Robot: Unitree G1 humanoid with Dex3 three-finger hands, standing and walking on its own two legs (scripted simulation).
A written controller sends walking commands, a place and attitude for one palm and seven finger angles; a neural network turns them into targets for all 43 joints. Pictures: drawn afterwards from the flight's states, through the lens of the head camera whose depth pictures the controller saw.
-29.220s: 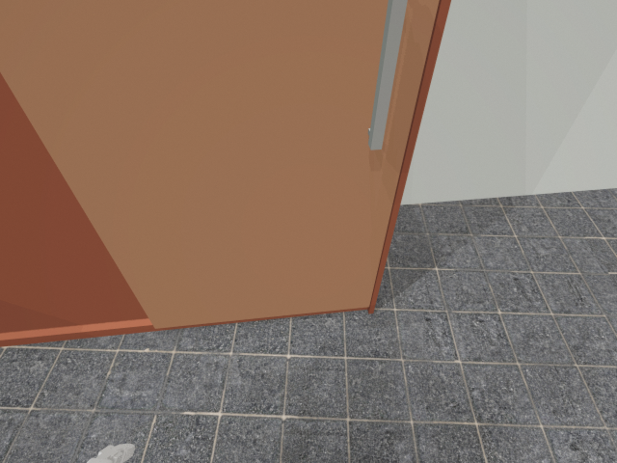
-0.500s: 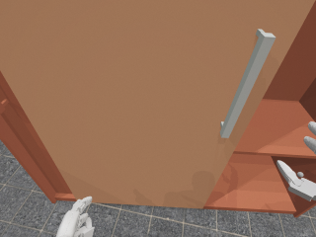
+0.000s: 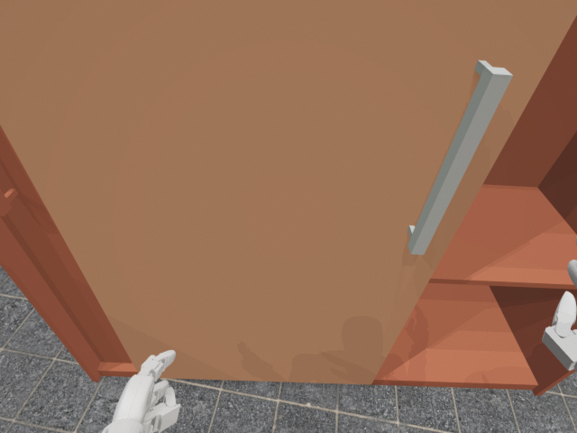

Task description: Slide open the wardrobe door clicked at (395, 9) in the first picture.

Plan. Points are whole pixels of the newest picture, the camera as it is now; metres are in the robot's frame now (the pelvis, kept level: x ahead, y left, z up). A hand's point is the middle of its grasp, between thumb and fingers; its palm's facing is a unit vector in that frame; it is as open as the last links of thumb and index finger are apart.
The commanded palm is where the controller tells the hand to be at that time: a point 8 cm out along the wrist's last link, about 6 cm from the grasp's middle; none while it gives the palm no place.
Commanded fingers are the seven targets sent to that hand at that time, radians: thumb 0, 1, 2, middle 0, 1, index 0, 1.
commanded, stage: draw the hand back to the body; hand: right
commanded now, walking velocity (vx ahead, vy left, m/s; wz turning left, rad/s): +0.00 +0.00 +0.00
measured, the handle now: (444, 171) +0.45 -0.25 +0.17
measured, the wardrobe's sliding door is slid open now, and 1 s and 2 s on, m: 0.60 0.60 0.60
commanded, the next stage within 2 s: step back with the hand held close in 0.02 s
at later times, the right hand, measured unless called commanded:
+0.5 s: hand (543, 355) +0.17 -0.26 +0.14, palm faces +0.32 +0.84 -0.44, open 7.4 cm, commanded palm +0.11 -0.30 +0.17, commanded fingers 0.00 -0.90 -0.90 0.20 0.30 0.20 0.30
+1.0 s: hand out of the picture +0.04 -0.35 +0.15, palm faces +0.48 +0.76 -0.43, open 7.4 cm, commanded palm -0.02 -0.38 +0.17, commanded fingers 0.00 -0.90 -0.90 0.20 0.30 0.20 0.30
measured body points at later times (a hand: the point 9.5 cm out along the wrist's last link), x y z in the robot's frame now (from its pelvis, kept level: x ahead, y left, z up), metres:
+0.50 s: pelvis -0.03 -0.01 +0.00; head -0.03 -0.01 +0.45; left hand +0.14 +0.25 -0.07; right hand +0.14 -0.30 +0.17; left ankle -0.03 +0.07 -0.74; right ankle +0.03 -0.08 -0.74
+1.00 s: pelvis -0.13 -0.07 -0.02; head -0.11 -0.10 +0.43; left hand +0.08 +0.14 -0.08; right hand +0.01 -0.39 +0.17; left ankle -0.11 +0.07 -0.74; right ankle +0.02 -0.09 -0.74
